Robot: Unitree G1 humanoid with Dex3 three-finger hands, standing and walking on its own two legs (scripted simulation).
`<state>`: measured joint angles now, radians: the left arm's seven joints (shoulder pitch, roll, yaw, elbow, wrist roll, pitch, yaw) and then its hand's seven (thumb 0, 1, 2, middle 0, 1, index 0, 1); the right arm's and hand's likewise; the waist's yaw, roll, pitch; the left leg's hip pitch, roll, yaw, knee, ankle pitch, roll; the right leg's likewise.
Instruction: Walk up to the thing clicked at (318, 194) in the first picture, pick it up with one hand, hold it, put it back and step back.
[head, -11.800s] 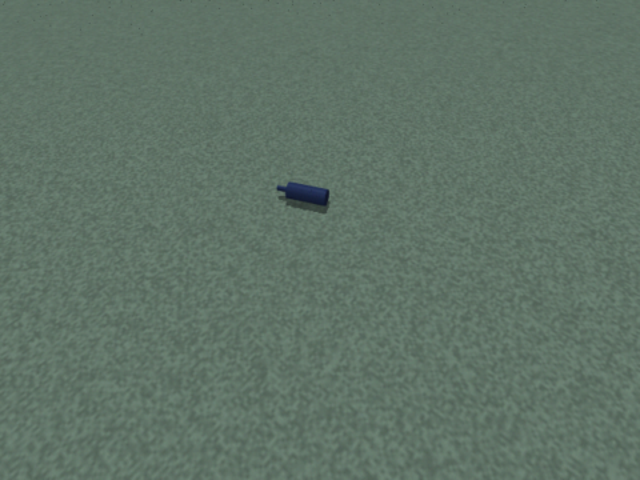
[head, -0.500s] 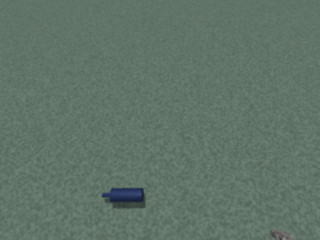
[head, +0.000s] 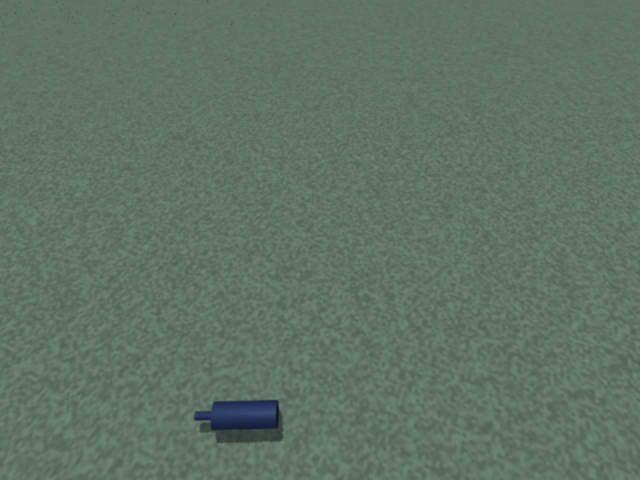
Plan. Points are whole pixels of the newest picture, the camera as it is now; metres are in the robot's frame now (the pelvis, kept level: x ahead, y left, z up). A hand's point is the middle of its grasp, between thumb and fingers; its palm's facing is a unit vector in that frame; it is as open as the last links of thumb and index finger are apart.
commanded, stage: walk up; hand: left
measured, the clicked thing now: (236, 415) +0.44 +0.27 -0.74
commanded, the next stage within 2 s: stand in 0.78 s
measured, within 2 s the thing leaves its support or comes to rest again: neither
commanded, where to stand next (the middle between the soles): +0.06 +0.01 m, yaw +0 degrees
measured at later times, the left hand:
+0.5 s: hand out of the picture +0.10 +0.25 -0.15, palm faces -0.03 -0.93 -0.36, open 7.4 cm
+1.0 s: hand out of the picture +0.09 +0.24 -0.15, palm faces -0.04 -0.94 -0.34, open 7.4 cm
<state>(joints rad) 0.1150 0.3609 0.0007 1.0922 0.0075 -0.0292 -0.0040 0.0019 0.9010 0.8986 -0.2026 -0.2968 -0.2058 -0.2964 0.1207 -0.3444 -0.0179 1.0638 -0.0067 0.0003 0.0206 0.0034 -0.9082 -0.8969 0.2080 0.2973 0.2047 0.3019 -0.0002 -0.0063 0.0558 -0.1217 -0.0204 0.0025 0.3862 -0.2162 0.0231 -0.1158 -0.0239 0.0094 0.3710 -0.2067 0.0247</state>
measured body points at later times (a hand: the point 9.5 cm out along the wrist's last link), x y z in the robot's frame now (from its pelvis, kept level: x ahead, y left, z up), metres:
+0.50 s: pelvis +0.01 +0.00 +0.00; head +0.01 -0.01 +0.45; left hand +0.10 +0.30 -0.12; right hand +0.08 -0.30 -0.13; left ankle +0.00 +0.10 -0.75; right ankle +0.00 -0.14 -0.75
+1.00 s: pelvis +0.01 -0.01 +0.00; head +0.02 -0.01 +0.45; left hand +0.10 +0.29 -0.13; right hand +0.08 -0.31 -0.13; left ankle +0.00 +0.10 -0.75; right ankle +0.00 -0.14 -0.75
